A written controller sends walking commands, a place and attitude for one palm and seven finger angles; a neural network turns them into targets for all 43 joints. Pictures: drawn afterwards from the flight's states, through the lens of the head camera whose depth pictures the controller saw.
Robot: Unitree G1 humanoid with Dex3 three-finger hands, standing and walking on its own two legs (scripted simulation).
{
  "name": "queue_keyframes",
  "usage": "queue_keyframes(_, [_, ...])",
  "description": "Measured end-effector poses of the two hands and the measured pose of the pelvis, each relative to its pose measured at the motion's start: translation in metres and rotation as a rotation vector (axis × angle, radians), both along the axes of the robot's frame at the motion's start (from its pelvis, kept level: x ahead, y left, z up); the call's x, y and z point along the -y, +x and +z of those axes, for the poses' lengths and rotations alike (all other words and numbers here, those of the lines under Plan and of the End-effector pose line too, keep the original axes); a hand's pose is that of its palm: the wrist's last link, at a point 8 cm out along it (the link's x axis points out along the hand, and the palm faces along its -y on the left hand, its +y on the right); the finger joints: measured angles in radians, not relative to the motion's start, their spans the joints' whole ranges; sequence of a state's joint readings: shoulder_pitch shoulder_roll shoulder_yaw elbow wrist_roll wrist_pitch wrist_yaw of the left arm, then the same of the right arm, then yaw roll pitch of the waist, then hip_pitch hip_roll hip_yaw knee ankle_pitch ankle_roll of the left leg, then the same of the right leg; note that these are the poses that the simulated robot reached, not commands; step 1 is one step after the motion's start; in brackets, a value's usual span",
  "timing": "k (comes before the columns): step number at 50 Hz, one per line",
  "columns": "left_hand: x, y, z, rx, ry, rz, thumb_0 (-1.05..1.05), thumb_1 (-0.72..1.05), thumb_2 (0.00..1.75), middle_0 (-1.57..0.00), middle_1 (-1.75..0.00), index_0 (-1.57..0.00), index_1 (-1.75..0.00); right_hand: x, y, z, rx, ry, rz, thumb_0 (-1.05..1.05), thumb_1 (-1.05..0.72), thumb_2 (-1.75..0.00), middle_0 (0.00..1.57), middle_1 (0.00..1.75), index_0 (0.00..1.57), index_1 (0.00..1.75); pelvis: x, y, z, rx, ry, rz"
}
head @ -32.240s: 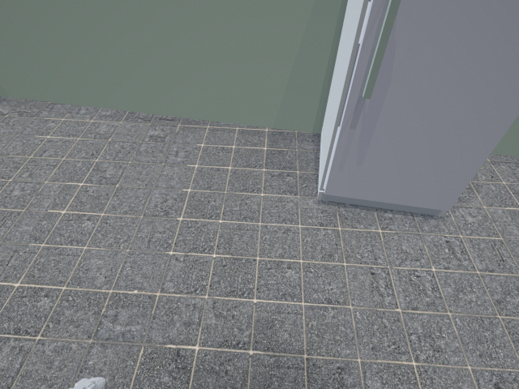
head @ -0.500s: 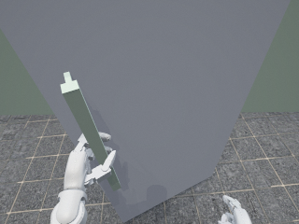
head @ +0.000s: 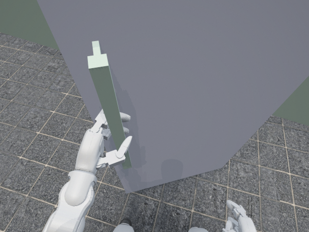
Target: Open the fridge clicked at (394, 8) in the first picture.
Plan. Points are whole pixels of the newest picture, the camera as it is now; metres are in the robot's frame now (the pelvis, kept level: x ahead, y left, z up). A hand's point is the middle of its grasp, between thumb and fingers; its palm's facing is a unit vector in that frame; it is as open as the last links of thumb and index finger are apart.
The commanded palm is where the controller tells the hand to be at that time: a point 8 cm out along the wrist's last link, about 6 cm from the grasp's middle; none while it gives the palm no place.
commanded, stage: walk backward, drawing the door open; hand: left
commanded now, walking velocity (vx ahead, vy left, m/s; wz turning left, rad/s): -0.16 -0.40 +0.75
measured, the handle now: (116, 125) +0.33 +0.11 +0.10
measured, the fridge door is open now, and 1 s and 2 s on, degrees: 37 65 64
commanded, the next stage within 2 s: stop walking and hold the door back in 0.94 s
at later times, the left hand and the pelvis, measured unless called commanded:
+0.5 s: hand (155, 197) +0.18 +0.02 +0.09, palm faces +0.50 -0.84 -0.22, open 6.9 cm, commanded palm +0.13 +0.04 +0.09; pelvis +0.00 -0.23 -0.03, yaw +29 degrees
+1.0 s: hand out of the picture +0.09 -0.09 +0.09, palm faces +0.87 -0.42 -0.27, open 6.6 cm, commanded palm +0.03 -0.10 +0.09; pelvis +0.06 -0.42 -0.02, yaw +48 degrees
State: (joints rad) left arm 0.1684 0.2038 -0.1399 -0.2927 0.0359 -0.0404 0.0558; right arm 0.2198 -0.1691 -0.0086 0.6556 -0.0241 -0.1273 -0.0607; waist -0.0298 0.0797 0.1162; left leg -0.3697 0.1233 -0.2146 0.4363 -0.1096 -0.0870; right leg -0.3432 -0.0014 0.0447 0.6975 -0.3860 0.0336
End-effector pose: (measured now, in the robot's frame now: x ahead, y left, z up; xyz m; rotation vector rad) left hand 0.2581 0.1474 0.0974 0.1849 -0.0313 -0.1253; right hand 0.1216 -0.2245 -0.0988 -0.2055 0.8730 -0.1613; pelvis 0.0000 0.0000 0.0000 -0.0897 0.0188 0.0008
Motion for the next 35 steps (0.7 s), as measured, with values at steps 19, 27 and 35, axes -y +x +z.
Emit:
queue_keyframes(19, [0.062,-0.085,-0.003,0.059,0.004,0.421,-0.05,0.56,0.8,-0.38,-1.33,-0.26,-1.35,0.079,0.101,0.006,0.118,0.018,0.428,0.01,-0.91,-0.9,0.2,0.3,0.2,0.3,0.167,-0.016,-0.01,0.054,0.03,0.347])
queue_keyframes(27, [0.107,-0.13,-0.001,0.062,0.046,0.691,-0.04,0.59,0.8,-0.4,-1.33,-0.25,-1.36,0.117,0.13,-0.028,0.047,0.05,0.583,0.01,-0.9,-0.9,0.2,0.3,0.21,0.3,0.243,0.0,-0.025,0.021,0.091,0.532])
queue_keyframes(35, [0.138,-0.163,-0.004,0.11,0.057,0.781,-0.04,0.58,0.81,-0.41,-1.36,-0.28,-1.37,0.146,0.152,-0.017,0.093,0.013,0.663,0.01,-0.91,-0.9,0.2,0.3,0.2,0.3,0.293,0.004,-0.029,0.021,0.11,0.665])
